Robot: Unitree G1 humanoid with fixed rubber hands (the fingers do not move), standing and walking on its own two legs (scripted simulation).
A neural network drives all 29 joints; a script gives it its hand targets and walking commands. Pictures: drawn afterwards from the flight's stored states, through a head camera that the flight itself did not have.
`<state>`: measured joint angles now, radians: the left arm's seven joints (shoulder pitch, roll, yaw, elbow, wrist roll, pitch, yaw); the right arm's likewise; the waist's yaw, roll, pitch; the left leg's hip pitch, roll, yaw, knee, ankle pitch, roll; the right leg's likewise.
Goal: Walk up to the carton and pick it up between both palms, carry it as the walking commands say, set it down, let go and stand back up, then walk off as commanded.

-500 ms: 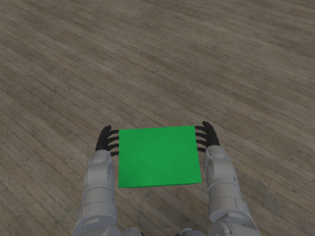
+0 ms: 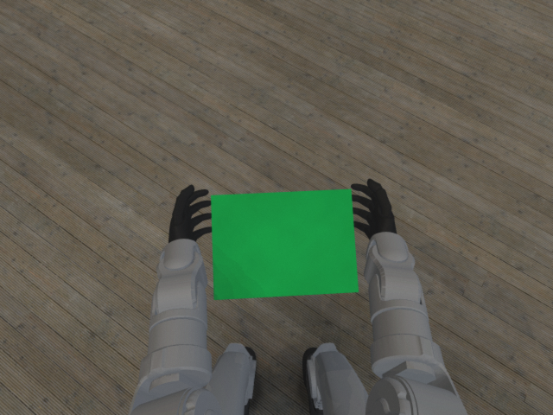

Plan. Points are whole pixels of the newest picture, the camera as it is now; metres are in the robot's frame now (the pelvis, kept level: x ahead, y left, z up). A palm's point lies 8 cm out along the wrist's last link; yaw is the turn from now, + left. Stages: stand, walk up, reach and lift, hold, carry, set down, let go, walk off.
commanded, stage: set down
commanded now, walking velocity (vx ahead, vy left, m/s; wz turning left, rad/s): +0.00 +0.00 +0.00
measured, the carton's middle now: (281, 243) +0.38 +0.00 -0.15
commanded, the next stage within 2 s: none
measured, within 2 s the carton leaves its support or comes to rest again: neither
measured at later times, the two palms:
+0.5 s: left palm (197, 239) +0.38 +0.15 -0.14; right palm (363, 234) +0.39 -0.14 -0.14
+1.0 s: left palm (206, 243) +0.40 +0.15 -0.23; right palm (349, 239) +0.41 -0.14 -0.24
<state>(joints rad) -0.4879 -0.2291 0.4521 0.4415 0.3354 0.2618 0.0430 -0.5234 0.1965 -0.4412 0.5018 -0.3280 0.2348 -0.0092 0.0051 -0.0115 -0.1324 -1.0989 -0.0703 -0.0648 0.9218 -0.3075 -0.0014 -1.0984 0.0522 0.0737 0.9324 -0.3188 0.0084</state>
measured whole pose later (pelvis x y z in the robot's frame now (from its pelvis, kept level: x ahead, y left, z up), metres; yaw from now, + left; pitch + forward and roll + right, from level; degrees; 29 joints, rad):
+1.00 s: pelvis -0.03 -0.01 -0.15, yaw +0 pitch +44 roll +0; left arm -0.78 -0.08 0.43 0.65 0.21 0.21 0.11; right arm -0.81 0.08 -0.39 0.70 -0.20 0.20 -0.15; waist 0.03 -0.01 -0.25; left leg -1.84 -0.11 -0.08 1.56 -0.49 -0.05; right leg -1.84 0.12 0.06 1.57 -0.49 0.02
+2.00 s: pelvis -0.06 +0.00 -0.29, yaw +0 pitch +45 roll +0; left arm -1.12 0.05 0.40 0.79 0.12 0.19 0.16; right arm -1.14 -0.06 -0.38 0.82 -0.13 0.19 -0.16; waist 0.02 0.00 -0.01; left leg -2.28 -0.16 -0.06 2.01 -0.52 -0.07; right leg -2.28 0.16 0.06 2.02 -0.53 0.07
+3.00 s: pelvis -0.06 -0.01 -0.33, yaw +0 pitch +38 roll +1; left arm -1.23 0.15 0.34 1.00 0.03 0.11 0.11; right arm -1.26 -0.15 -0.30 1.02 -0.05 0.12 -0.13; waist 0.02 0.00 0.21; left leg -2.27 -0.12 -0.03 2.18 -0.58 -0.05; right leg -2.27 0.13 0.02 2.19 -0.59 0.04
